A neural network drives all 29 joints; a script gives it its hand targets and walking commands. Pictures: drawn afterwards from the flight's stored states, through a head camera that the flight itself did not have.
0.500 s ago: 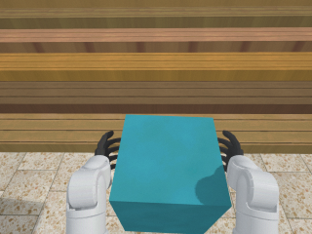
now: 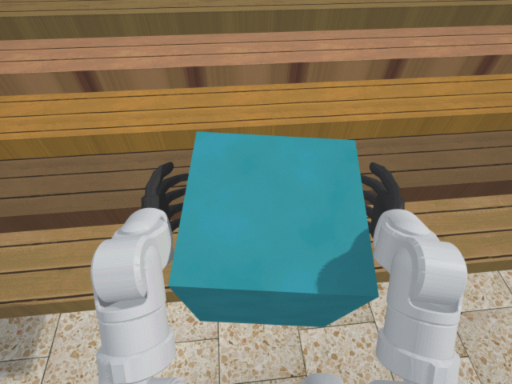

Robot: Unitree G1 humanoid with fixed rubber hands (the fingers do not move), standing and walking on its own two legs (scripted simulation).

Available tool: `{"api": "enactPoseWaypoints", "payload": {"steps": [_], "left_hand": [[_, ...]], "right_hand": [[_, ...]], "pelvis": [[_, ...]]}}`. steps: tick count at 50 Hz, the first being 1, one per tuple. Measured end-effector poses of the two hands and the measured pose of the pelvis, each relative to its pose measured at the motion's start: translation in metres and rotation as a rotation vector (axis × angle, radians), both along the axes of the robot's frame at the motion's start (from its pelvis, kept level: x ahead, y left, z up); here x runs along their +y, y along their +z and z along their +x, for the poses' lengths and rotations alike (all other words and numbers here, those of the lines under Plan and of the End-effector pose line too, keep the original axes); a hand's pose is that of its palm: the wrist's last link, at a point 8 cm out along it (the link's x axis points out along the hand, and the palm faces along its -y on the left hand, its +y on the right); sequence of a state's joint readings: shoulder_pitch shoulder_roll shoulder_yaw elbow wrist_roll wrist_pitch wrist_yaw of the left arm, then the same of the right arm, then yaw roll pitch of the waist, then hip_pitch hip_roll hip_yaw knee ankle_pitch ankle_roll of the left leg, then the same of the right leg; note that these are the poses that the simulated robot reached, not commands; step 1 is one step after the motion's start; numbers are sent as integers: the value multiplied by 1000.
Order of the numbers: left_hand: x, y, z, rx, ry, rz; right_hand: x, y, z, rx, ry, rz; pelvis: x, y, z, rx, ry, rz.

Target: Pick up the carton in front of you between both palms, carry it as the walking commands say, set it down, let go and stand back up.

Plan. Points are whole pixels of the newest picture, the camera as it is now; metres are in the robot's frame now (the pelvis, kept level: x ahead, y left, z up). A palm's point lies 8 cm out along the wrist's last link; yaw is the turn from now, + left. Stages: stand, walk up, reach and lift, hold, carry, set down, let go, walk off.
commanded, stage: carry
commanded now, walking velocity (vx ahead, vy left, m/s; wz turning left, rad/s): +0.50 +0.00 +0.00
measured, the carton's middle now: (268, 241) +0.31 -0.01 +0.05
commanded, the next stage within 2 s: none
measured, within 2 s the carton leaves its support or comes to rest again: neither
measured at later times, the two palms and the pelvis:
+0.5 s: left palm (180, 59) +0.70 +0.15 +0.13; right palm (320, 49) +0.74 -0.15 +0.13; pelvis +0.32 -0.04 +0.00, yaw +3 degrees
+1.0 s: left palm out of the picture +1.09 +0.13 +0.25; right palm out of the picture +1.06 -0.17 +0.25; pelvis +0.68 +0.04 +0.11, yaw +0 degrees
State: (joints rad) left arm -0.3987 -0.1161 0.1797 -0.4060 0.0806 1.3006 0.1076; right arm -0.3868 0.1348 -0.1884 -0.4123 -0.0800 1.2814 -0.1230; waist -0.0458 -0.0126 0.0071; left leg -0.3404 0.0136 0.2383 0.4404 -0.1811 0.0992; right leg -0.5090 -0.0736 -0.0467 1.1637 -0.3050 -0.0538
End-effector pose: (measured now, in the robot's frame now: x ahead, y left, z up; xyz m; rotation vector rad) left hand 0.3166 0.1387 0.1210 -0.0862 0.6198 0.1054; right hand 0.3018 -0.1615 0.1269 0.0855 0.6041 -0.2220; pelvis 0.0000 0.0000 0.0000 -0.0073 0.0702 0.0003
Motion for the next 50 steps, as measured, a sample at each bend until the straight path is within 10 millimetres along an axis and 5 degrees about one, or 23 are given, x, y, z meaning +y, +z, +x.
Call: {"api": "enactPoseWaypoints", "payload": {"steps": [8, 17, 22, 27, 36, 42, 50], "left_hand": [[7, 39, 132, -26, 13, 63], [4, 28, 287, 58, 62, 144], [7, 5, 347, 167, 95, 116], [12, 10, 411, 114, 138, 83], [27, 29, 553, 21, 128, 63], [15, 45, 664, 75, -12, 33], [-8, 130, 773, 11, -82, 18]], "right_hand": [[6, 39, 148, -22, 79, -43], [5, 15, 326, 55, 190, -46], [9, -2, 398, 162, 209, -32], [14, 3, 467, 110, 191, 7], [28, 18, 596, 18, 140, 38], [16, 38, 669, 78, 43, -15], [-5, 122, 753, 14, -58, 7]], "pelvis": [[-4, 6, 103, 13, 20, -5], [-29, -26, 237, -7, 56, 0], [-37, -10, 289, 19, 60, 17], [-36, -2, 348, 37, 53, 32], [-6, 2, 494, 33, 21, 42], [20, 40, 582, 9, 22, 57], [38, 107, 681, 3, -3, -7]]}}
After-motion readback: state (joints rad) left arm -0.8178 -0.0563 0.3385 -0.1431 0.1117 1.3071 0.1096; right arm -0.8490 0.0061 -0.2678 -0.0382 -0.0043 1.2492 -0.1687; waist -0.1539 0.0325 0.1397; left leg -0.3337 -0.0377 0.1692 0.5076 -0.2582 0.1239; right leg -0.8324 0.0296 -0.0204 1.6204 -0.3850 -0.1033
